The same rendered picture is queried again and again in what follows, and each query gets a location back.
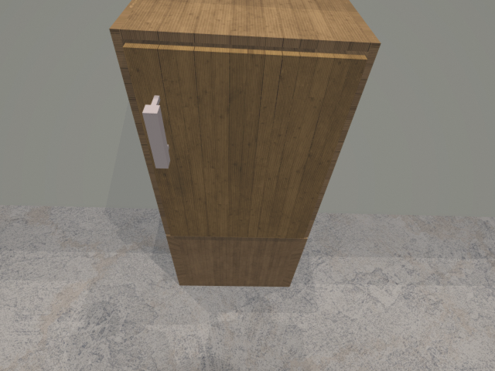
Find handle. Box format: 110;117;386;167
142;95;170;168

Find cupboard door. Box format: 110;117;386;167
123;43;367;239

